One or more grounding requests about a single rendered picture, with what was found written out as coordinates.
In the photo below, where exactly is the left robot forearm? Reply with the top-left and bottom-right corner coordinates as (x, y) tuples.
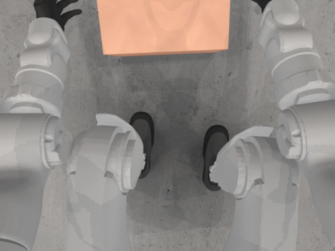
(0, 17), (71, 119)

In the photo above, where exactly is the robot right hand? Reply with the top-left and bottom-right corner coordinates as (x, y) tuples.
(252, 0), (272, 13)

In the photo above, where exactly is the robot right foot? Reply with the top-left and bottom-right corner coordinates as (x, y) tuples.
(203, 125), (229, 191)

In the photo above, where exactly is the robot right upper arm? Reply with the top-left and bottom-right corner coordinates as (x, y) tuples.
(276, 99), (335, 251)

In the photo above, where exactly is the right robot forearm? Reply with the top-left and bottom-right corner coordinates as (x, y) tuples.
(258, 0), (335, 110)

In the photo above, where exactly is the robot right thigh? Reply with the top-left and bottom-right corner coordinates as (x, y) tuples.
(222, 136), (299, 251)

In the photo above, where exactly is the robot left hand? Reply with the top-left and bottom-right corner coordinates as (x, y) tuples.
(33, 0), (82, 31)

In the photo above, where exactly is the robot left upper arm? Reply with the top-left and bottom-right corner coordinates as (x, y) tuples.
(0, 113), (68, 251)

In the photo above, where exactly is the carton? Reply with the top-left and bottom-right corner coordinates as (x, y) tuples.
(97, 0), (230, 57)

